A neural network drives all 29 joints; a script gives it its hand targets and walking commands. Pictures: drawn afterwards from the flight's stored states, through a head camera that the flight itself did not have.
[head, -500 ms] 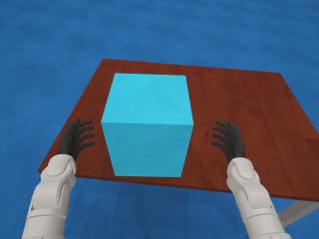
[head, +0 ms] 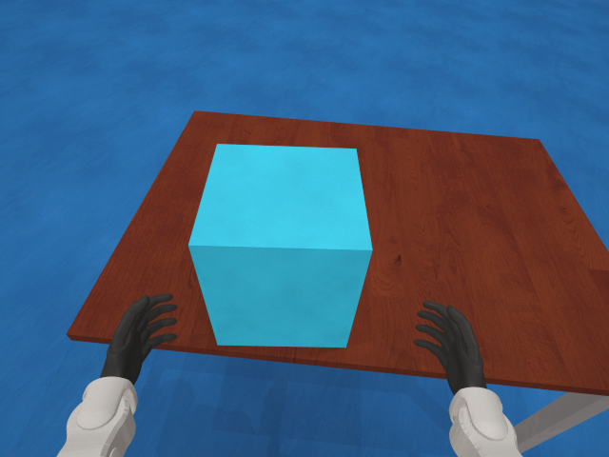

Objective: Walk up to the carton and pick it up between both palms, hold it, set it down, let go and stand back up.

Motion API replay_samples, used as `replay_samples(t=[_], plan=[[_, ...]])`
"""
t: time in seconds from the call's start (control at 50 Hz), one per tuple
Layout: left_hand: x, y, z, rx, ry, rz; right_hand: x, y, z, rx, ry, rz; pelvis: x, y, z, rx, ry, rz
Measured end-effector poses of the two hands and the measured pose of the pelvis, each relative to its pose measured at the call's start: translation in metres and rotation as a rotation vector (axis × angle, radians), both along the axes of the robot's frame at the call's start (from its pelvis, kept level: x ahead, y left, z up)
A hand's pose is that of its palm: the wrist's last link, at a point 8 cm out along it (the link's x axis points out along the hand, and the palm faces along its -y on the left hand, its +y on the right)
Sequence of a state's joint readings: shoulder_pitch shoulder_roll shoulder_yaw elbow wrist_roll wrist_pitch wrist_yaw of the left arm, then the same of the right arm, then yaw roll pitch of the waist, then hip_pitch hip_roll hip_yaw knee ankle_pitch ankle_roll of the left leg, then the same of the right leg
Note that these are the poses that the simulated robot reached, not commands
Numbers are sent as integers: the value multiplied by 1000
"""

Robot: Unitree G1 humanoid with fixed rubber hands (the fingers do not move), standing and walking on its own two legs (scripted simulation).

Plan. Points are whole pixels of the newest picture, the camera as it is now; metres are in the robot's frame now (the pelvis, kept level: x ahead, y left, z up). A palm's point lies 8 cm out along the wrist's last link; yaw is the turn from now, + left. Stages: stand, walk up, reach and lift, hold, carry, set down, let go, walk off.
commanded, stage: set down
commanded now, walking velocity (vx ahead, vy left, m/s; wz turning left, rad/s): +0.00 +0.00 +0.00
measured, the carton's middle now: (284, 250) +0.42 +0.06 +0.03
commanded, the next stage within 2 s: let go in 1.10 s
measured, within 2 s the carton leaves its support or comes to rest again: neither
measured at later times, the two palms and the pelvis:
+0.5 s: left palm (128, 411) +0.19 +0.24 -0.03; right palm (467, 422) +0.20 -0.19 -0.03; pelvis +0.01 +0.00 +0.00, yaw +0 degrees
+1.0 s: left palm (137, 448) +0.16 +0.23 -0.07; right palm out of the picture +0.17 -0.22 -0.07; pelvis +0.01 -0.01 +0.00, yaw +0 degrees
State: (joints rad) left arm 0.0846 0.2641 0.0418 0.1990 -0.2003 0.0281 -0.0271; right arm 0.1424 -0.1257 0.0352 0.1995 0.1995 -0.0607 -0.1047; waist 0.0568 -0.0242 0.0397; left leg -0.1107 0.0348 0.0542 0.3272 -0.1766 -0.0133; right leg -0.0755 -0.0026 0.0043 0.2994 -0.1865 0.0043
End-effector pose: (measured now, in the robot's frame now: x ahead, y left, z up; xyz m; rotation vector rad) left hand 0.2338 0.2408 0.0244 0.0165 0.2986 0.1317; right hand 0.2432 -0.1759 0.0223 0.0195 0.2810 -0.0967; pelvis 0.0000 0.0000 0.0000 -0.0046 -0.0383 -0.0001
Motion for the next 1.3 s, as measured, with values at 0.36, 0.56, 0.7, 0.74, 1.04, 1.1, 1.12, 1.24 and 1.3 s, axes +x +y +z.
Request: replay_samples(t=[0.36,0.56,0.7,0.74,1.04,1.1,1.12,1.24,1.3], plan=[[-35,-2,-38,32,122,-5,-33,-7,-41,-37,121,5,3,2,0,1,-11,1],[-45,-4,-52,59,224,-15,-48,-17,-58,-61,201,6,9,1,0,0,-28,-1],[-58,-7,-66,64,299,-14,-60,-27,-65,-95,245,17,11,-1,0,2,-29,-5],[-62,-8,-70,67,324,-14,-62,-29,-68,-105,261,21,11,-2,0,2,-29,-5],[-73,-14,-93,91,476,-28,-78,-45,-92,-154,381,37,7,-5,-1,5,-37,-8],[-72,-16,-97,94,495,-31,-80,-48,-95,-161,395,38,6,-6,-1,5,-35,-9],[-72,-17,-99,96,503,-33,-81,-49,-97,-165,404,40,5,-6,-1,5,-36,-9],[-72,-19,-105,106,545,-36,-86,-53,-105,-181,445,47,3,-6,-2,5,-37,-9],[-71,-21,-107,105,549,-38,-87,-55,-106,-183,447,48,4,-6,-2,5,-34,-10]])
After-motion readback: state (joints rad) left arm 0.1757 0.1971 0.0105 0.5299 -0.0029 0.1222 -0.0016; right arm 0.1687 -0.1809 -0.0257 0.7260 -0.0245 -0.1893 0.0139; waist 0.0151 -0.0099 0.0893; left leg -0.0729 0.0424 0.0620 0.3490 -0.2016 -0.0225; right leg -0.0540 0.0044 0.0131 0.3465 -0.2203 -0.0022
